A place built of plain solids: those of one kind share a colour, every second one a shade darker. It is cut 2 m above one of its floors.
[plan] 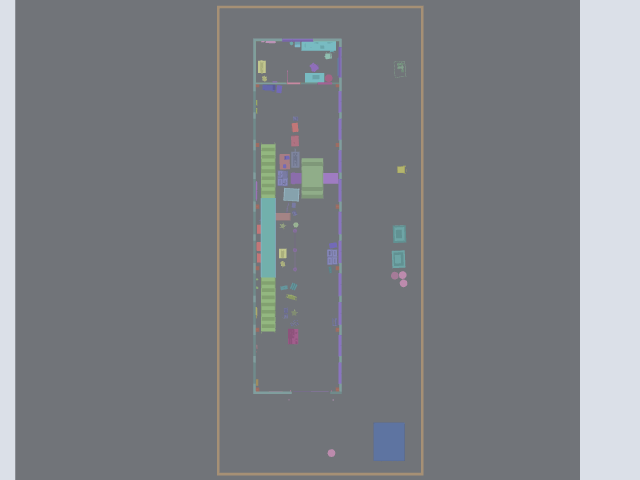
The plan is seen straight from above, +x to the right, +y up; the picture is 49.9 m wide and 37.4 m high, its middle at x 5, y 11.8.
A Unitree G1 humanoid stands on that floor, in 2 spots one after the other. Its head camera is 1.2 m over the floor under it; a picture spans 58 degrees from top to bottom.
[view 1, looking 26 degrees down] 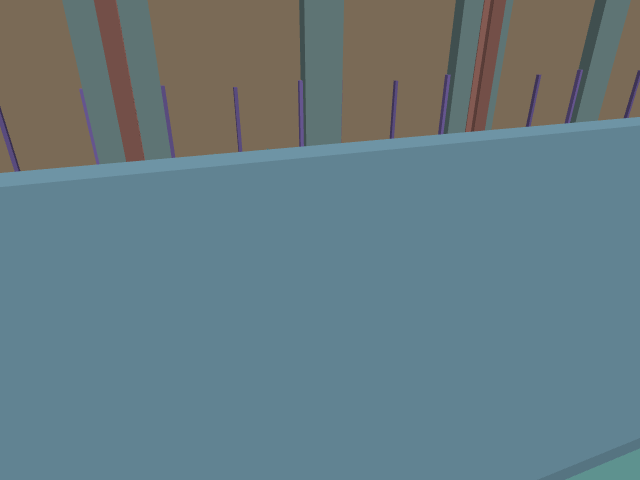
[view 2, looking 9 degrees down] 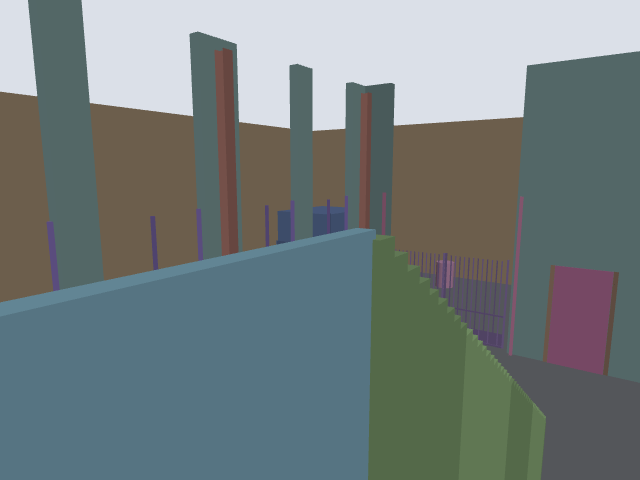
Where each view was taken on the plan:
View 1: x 0.97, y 14.07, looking -20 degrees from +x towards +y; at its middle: deck_rail_railpanel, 0.62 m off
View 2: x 0.97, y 9.87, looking -55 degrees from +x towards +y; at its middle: deck_rail_railpanel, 0.95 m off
